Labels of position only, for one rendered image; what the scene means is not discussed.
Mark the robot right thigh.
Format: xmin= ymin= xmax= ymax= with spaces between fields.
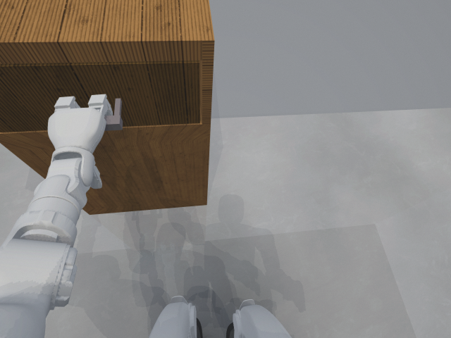
xmin=233 ymin=305 xmax=292 ymax=338

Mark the robot left upper arm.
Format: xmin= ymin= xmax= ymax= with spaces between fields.
xmin=0 ymin=239 xmax=78 ymax=338

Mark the robot left hand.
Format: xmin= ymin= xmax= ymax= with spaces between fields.
xmin=48 ymin=94 xmax=113 ymax=189

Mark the cabinet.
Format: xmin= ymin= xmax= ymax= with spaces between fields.
xmin=0 ymin=0 xmax=215 ymax=215

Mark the robot left forearm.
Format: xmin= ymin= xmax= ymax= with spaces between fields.
xmin=0 ymin=146 xmax=94 ymax=256

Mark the robot thigh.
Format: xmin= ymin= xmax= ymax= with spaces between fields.
xmin=233 ymin=305 xmax=292 ymax=338
xmin=149 ymin=302 xmax=197 ymax=338

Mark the drawer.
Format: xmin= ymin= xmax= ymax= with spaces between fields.
xmin=0 ymin=61 xmax=200 ymax=132

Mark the handle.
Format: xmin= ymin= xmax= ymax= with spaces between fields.
xmin=56 ymin=99 xmax=123 ymax=131

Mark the robot left thigh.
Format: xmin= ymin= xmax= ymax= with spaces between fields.
xmin=149 ymin=302 xmax=197 ymax=338

